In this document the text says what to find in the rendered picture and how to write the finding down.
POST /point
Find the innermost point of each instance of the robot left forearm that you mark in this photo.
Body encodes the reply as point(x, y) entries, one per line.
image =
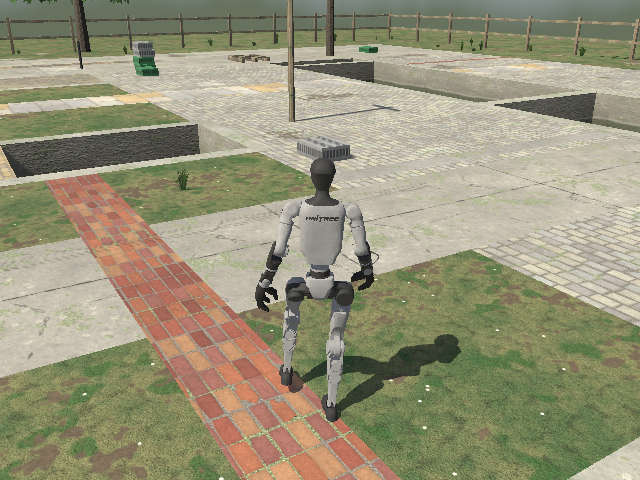
point(270, 268)

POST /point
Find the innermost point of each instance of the robot left upper arm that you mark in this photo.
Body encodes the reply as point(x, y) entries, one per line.
point(289, 211)

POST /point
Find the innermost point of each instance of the robot left foot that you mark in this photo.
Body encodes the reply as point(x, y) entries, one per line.
point(286, 378)

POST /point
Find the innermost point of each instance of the robot right forearm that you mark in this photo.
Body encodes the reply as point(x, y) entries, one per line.
point(366, 262)

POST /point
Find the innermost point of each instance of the left robot shin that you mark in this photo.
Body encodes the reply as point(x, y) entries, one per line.
point(289, 342)

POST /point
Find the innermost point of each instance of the robot right upper arm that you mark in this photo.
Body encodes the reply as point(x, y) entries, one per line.
point(353, 212)

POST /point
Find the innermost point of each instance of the right robot hand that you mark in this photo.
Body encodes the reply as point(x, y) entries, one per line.
point(359, 276)

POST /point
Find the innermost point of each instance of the left robot hand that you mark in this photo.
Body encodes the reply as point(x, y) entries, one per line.
point(260, 296)

